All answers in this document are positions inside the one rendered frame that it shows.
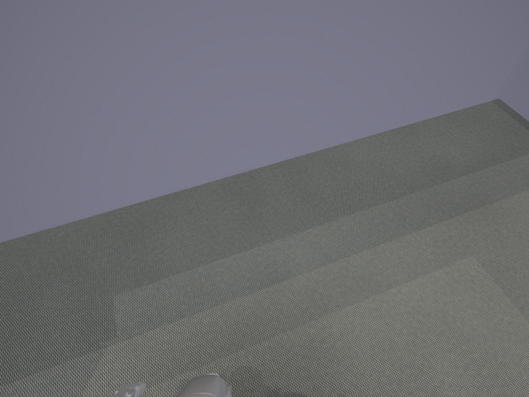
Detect left robot thigh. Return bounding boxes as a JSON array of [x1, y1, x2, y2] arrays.
[[177, 375, 231, 397]]

